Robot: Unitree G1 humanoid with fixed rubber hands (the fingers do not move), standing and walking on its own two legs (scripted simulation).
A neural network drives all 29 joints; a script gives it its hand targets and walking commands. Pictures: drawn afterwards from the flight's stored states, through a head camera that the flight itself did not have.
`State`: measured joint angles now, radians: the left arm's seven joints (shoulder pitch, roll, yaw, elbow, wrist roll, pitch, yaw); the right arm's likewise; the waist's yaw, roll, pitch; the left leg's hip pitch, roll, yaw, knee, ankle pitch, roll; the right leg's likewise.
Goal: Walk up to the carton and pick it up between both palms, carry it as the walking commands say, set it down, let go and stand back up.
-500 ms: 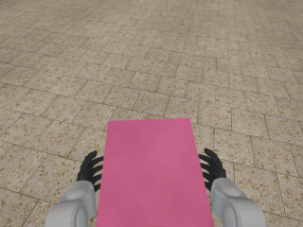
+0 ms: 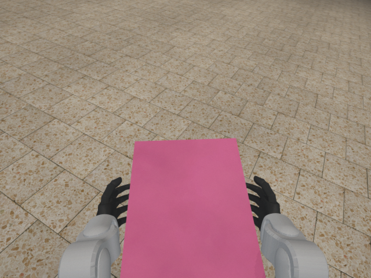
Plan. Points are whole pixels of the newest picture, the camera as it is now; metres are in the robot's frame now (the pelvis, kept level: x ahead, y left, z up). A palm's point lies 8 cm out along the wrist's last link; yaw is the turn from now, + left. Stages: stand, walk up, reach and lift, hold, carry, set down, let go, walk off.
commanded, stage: carry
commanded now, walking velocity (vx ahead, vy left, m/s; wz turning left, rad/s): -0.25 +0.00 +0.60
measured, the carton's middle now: (188, 226) +0.25 +0.01 +0.01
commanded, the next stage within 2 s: none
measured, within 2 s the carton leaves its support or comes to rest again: neither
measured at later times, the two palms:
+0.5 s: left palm out of the picture +0.05 +0.18 +0.11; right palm out of the picture +0.07 -0.11 +0.11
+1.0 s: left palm out of the picture -0.03 +0.24 +0.11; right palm out of the picture +0.01 -0.05 +0.12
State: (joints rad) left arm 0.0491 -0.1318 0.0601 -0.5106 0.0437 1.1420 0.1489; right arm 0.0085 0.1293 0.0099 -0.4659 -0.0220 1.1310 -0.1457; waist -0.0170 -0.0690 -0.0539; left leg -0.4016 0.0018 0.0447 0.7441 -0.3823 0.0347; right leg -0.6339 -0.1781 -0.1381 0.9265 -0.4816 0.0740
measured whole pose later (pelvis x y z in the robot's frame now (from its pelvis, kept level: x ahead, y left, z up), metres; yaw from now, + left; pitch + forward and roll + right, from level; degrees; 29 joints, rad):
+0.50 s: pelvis -0.17 +0.02 +0.02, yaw +5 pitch +2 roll +0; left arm 0.02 -0.13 0.05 -0.45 0.02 1.14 0.16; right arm 0.02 0.13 -0.02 -0.48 -0.03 1.16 -0.16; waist -0.01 0.01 -0.09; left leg -0.61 -0.04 0.03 0.87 -0.27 -0.03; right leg -0.25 -0.03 -0.14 0.51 -0.30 -0.03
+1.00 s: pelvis -0.25 +0.06 +0.02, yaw +8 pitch +3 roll +1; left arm -0.03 -0.13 0.07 -0.37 0.03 1.14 0.15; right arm -0.02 0.13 -0.02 -0.40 -0.05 1.15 -0.15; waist 0.00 0.00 -0.16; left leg -0.35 -0.03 0.10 0.49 -0.19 0.07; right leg -0.38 -0.12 -0.11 0.52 -0.18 0.04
